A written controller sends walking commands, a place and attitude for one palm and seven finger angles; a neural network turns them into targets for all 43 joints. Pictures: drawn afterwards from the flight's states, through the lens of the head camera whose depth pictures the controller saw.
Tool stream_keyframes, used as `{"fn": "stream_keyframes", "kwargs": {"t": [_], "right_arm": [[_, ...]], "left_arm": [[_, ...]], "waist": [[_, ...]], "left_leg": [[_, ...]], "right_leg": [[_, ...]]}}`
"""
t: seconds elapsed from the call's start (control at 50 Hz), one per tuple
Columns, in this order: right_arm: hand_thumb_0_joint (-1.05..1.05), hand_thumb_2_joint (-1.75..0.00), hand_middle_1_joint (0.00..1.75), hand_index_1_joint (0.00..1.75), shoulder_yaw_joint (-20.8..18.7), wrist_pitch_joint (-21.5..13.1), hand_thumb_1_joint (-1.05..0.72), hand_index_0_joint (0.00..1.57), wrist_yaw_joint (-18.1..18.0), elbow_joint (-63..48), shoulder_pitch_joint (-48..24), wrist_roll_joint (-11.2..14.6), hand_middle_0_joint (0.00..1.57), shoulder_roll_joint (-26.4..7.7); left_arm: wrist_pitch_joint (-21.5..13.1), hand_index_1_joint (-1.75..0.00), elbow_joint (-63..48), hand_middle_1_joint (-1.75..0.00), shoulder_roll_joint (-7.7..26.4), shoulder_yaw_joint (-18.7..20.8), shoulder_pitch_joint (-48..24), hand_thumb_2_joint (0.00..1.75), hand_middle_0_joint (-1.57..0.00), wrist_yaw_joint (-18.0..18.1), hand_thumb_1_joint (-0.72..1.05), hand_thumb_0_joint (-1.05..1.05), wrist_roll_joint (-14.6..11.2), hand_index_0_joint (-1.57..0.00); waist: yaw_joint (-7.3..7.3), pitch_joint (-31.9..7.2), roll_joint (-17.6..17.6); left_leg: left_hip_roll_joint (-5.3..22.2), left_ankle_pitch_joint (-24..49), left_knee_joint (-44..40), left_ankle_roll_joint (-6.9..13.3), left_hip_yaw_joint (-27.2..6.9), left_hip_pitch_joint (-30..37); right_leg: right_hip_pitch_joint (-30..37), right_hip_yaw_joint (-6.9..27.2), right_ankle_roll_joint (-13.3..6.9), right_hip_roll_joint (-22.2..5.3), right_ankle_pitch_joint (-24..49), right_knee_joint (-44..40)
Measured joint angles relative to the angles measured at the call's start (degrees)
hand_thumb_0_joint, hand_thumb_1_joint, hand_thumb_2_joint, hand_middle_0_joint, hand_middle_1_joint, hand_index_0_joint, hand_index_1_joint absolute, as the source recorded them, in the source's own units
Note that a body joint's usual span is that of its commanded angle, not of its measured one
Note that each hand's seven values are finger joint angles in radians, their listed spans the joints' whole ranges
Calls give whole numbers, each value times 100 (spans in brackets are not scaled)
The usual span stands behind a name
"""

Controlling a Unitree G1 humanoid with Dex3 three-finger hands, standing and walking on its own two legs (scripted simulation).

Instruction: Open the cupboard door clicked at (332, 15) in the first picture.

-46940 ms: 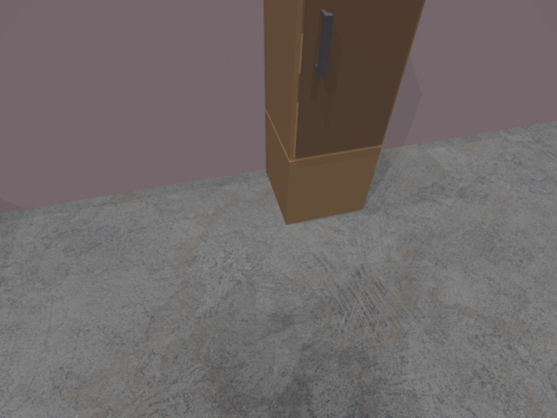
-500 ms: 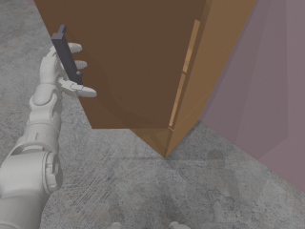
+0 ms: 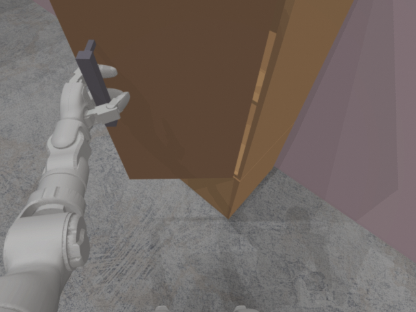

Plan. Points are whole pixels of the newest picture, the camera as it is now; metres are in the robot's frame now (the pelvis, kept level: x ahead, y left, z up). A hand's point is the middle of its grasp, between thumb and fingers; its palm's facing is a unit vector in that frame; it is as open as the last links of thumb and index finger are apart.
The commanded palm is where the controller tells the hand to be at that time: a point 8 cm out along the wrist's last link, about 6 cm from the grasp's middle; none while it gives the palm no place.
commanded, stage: close the thumb around the handle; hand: left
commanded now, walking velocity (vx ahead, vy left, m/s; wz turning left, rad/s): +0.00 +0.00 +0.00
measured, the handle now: (102, 86) +0.53 +0.19 +0.12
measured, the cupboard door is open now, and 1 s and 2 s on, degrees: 44 69 88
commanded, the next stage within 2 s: pull the door open along its arc in 0.20 s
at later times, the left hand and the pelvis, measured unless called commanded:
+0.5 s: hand (110, 107) +0.47 +0.16 +0.12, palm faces +0.00 -1.00 +0.00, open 5.6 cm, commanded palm +0.43 +0.22 +0.12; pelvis +0.00 +0.00 +0.00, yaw -1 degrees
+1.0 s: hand (134, 161) +0.35 +0.11 +0.12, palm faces +0.38 -0.92 +0.05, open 6.1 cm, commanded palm +0.29 +0.15 +0.12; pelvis +0.01 -0.01 +0.01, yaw +1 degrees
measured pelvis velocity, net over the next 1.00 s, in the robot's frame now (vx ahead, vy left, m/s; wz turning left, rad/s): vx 0.01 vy -0.01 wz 0.01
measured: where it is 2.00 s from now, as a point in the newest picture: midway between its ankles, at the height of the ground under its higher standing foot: outside the picture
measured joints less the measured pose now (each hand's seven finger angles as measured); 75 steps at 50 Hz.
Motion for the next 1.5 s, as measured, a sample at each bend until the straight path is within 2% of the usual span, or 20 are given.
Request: {"fn": "stream_keyframes", "kwargs": {"t": [0.08, 0.16, 0.28, 0.46, 0.6, 0.74, 0.76, 0.82, 0.88, 0.96, 1.0, 1.04, 1.08, 1.18, 1.24, 1.36, 1.5], "right_arm": [[1, -90, 30, 30, -12, 9, -90, 21, 11, 13, 4, -6, 21, -3], [1, -90, 30, 30, -24, 12, -90, 21, 10, -7, 19, 8, 21, -4], [1, -90, 30, 30, -18, -2, -90, 20, 6, 25, -25, 3, 21, -5], [1, -90, 30, 30, 0, 31, -90, 21, -18, -80, -63, 21, 21, -7], [1, -90, 30, 30, -42, 79, -90, 20, 3, -255, -1, 86, 21, -10], [1, -90, 30, 30, -85, -5, -90, 20, 49, -417, -134, 158, 20, 28], [1, -90, 30, 30, -98, -37, -90, 20, 48, -429, -177, 157, 20, 45], [1, -90, 30, 30, -108, -159, -90, 20, 76, -402, -397, 97, 20, 106], [1, -90, 30, 30, -94, -200, -90, 20, 162, -413, -672, -20, 20, 192], [1, -90, 30, 30, -46, -97, -90, 20, 235, -481, -1020, -181, 20, 323], [1, -90, 30, 30, -12, -13, -90, 20, 232, -513, -1166, -248, 20, 382], [1, -90, 30, 30, 17, 70, -90, 20, 213, -545, -1272, -286, 20, 436], [1, -90, 30, 30, 39, 140, -90, 20, 185, -561, -1341, -310, 20, 480], [1, -90, 30, 30, 49, 250, -90, 20, 156, -560, -1389, -325, 21, 533], [1, -90, 30, 30, 41, 288, -90, 20, 175, -539, -1378, -329, 21, 532], [1, -90, 30, 30, 0, 315, -90, 20, 260, -492, -1316, -303, 20, 480], [2, -90, 30, 30, -3, 287, -90, 20, 303, -455, -1257, -299, 20, 426]], "left_arm": [[12, -132, -69, -132, -20, 35, 83, 78, -35, -3, 63, 0, -5, -36], [5, -134, -124, -134, -39, -12, 161, 84, -35, 18, 75, 1, -29, -36], [-9, -135, -76, -135, -75, -35, 101, 82, -35, 57, 75, 1, -7, -35], [17, -135, -182, -135, -8, 103, 268, 81, -35, -96, 75, 1, -10, -36], [203, -135, -1192, -135, -244, 57, 1188, 76, -35, -131, 73, 1, -237, -36], [479, -135, -2933, -135, -737, -317, 2643, 73, -34, -37, 71, 1, -467, -35], [570, -135, -3192, -135, -868, -382, 2817, 73, -34, 74, 70, 1, -515, -35], [797, -135, -3950, -135, -1433, -606, 3230, 72, -34, 939, 68, 2, -468, -36], [1055, -133, -4666, -135, -1933, -938, 3629, 74, -33, 1910, 68, 2, -163, -36], [1529, -132, -5387, -134, -2435, -1478, 4057, 75, -33, 3076, 68, 2, 333, -35], [1750, -132, -5631, -133, -2613, -1740, 4238, 76, -32, 3488, 69, 2, 578, -35], [1927, -132, -5837, -132, -2739, -1978, 4429, 76, -31, 3740, 70, 2, 748, -34], [2029, -132, -5993, -131, -2813, -2196, 4611, 76, -31, 3864, 70, 3, 875, -34], [2107, -133, -6384, -131, -2912, -2637, 5114, 75, -30, 3954, 70, 3, 1010, -33], [2104, -133, -6641, -132, -2821, -2923, 5414, 75, -30, 3965, 69, 3, 1035, -33], [2152, -133, -7125, -132, -2620, -3306, 5912, 73, -31, 3934, 68, 3, 976, -33], [2279, -133, -7571, -131, -2463, -3473, 6326, 71, -31, 3844, 66, 3, 825, -34]], "waist": [[5, -24, -2], [7, -31, 4], [22, -11, -2], [-4, -40, -15], [88, -109, 22], [264, -154, 56], [321, -157, 54], [463, -116, 44], [552, -92, 29], [639, -71, 30], [659, -58, 43], [678, -37, 52], [697, -7, 52], [722, 73, 45], [701, 123, 53], [630, 200, 126], [544, 229, 196]], "left_leg": [[6, -6, -16, 5, 23, 32], [8, -12, -29, 3, 21, 76], [-6, -9, -17, 4, -3, 73], [24, 6, -75, -2, 53, 129], [54, 4, -260, 1, 157, 449], [32, 16, -480, 7, 201, 894], [29, 18, -501, 6, 206, 947], [3, 35, -548, 0, 189, 1082], [-39, 71, -597, -7, 161, 1189], [-79, 109, -650, -29, 96, 1344], [-94, 124, -674, -44, 47, 1434], [-103, 141, -711, -61, 0, 1538], [-108, 159, -750, -81, -47, 1645], [-94, 193, -834, -136, -136, 1873], [-78, 198, -855, -167, -173, 1965], [-30, 182, -854, -218, -210, 2080], [12, 157, -862, -250, -224, 2175]], "right_leg": [[22, 24, 5, 6, 2, -14], [70, 23, 5, 8, 1, -35], [78, -1, 4, -4, -7, -24], [95, 57, -6, 24, 21, -56], [362, 162, -2, 52, 47, -217], [786, 205, 11, 32, 58, -414], [836, 210, 13, 29, 57, -431], [975, 192, 16, 4, 56, -462], [1076, 162, 12, -36, 45, -460], [1239, 95, -9, -73, 25, -463], [1345, 45, -25, -86, 15, -479], [1462, -2, -45, -92, 11, -508], [1584, -49, -66, -95, 8, -541], [1837, -138, -123, -75, 11, -622], [1937, -174, -155, -57, 4, -640], [2058, -209, -210, -8, -14, -645], [2145, -221, -258, 37, -51, -638]]}}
